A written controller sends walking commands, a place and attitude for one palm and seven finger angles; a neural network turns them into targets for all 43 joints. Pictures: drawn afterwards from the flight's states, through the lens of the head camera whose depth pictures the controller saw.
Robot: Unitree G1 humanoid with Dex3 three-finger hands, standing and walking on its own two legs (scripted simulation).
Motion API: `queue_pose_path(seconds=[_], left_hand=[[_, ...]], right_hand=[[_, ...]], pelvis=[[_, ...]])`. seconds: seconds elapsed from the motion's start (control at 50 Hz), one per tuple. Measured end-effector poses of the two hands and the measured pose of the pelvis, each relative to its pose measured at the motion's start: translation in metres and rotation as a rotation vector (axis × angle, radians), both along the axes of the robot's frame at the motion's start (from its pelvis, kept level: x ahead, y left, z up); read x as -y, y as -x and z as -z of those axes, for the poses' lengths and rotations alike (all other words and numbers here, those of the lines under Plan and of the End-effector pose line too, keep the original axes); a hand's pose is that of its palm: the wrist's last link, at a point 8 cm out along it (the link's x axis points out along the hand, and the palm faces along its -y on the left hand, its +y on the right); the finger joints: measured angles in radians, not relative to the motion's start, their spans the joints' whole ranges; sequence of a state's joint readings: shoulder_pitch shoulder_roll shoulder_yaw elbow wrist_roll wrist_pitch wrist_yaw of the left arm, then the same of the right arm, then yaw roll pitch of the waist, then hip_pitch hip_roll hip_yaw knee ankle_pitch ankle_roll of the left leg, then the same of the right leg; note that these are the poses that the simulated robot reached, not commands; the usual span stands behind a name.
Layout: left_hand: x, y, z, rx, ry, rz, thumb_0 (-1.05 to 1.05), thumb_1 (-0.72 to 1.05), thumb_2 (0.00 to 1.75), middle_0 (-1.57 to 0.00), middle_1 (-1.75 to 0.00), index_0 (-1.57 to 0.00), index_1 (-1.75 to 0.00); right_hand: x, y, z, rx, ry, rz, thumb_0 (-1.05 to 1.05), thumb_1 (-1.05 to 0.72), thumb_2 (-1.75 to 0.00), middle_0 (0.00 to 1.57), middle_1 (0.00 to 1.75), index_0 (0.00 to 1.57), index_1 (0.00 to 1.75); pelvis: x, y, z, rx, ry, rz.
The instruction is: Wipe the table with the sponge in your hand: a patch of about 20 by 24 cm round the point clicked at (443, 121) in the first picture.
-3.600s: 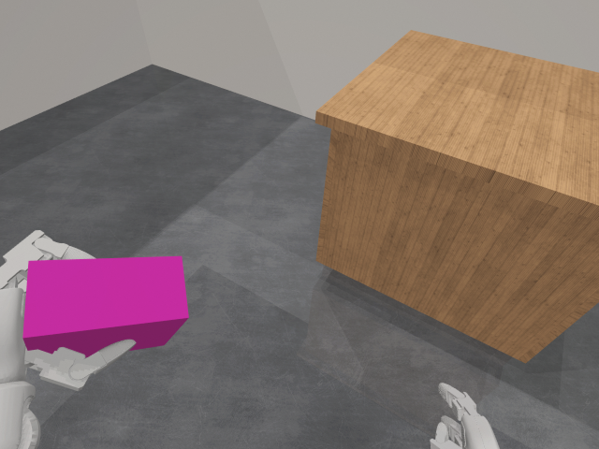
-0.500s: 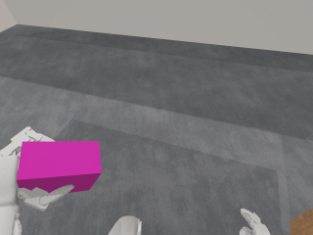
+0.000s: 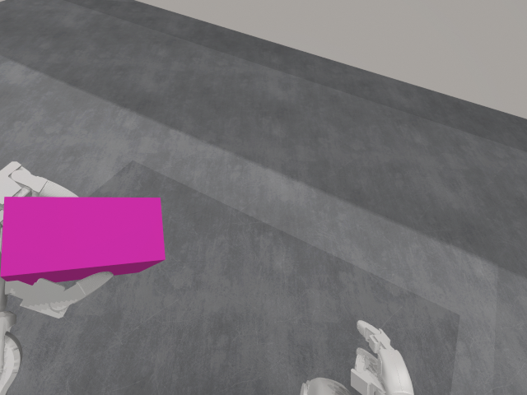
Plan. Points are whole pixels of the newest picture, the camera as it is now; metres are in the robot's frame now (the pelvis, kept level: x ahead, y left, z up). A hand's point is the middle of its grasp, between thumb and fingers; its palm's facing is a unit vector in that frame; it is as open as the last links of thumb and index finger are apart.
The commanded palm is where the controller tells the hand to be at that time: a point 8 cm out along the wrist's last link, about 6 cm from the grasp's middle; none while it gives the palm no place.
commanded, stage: walk to a spot facing it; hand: left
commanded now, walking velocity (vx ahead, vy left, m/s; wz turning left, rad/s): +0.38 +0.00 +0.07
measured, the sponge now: (109, 241) +0.24 +0.20 +0.17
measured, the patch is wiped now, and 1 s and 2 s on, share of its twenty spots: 0.00 0.00 0.00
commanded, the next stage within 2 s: turn to face it in 0.68 s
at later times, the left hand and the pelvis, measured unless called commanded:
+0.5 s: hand (121, 172) +0.32 +0.20 +0.20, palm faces +0.43 -0.77 -0.47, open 10.5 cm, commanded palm +0.25 +0.25 +0.18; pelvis +0.13 -0.04 +0.01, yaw +6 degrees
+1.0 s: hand (118, 120) +0.41 +0.24 +0.20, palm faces +0.55 -0.65 -0.52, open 10.6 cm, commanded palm +0.38 +0.26 +0.18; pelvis +0.26 -0.04 +0.00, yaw +8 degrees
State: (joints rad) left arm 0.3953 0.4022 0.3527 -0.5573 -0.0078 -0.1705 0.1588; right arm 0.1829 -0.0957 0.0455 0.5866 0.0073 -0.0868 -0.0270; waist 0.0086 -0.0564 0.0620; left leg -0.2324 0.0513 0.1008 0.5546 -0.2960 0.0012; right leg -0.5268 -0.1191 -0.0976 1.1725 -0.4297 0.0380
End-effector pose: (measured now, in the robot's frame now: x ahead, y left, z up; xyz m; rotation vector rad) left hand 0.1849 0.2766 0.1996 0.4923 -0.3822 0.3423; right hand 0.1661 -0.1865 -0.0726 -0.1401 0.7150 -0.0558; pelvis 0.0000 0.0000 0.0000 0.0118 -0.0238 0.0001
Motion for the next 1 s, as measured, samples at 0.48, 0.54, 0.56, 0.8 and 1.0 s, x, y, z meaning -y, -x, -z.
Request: queue_pose_path(seconds=[0.48, 0.54, 0.56, 0.8, 1.0], left_hand=[[0.04, -0.088, -0.008, -0.081, -0.053, -0.064, -0.01, -0.52, 0.98, -0.71, -1.34, -0.69, -1.34], [0.027, -0.099, -0.017, -0.033, -0.076, -0.083, -0.01, -0.52, 0.98, -0.71, -1.34, -0.69, -1.34], [0.021, -0.103, -0.016, -0.023, -0.076, -0.096, 0.0, -0.52, 0.98, -0.71, -1.34, -0.69, -1.34], [-0.019, -0.155, 0.005, -0.043, -0.007, -0.183, -0.01, -0.52, 0.98, -0.71, -1.34, -0.69, -1.34], [0.01, -0.181, -0.015, -0.089, -0.113, -0.256, 0.0, -0.52, 0.99, -0.71, -1.34, -0.69, -1.34]], right_hand=[[0.109, -0.123, -0.003, -0.102, 0.178, -0.007, 0.01, -0.91, -0.9, 0.2, 0.3, 0.2, 0.3], [0.104, -0.144, -0.009, -0.09, 0.202, -0.007, 0.01, -0.91, -0.9, 0.2, 0.3, 0.2, 0.3], [0.099, -0.152, -0.009, -0.086, 0.207, -0.008, 0.01, -0.91, -0.9, 0.2, 0.3, 0.2, 0.3], [-0.008, -0.231, 0.007, -0.047, 0.016, -0.14, 0.01, -0.91, -0.9, 0.2, 0.3, 0.2, 0.3], [-0.01, -0.285, 0.021, -0.032, -0.082, -0.222, 0.01, -0.9, -0.9, 0.21, 0.3, 0.21, 0.3]], pelvis=[[0.045, -0.12, -0.009, -0.016, -0.015, -0.11], [0.037, -0.14, -0.008, -0.025, -0.01, -0.12], [0.032, -0.148, -0.006, -0.026, -0.008, -0.124], [0.012, -0.206, 0.0, -0.011, 0.02, -0.178], [0.038, -0.256, -0.001, -0.006, 0.009, -0.14]])
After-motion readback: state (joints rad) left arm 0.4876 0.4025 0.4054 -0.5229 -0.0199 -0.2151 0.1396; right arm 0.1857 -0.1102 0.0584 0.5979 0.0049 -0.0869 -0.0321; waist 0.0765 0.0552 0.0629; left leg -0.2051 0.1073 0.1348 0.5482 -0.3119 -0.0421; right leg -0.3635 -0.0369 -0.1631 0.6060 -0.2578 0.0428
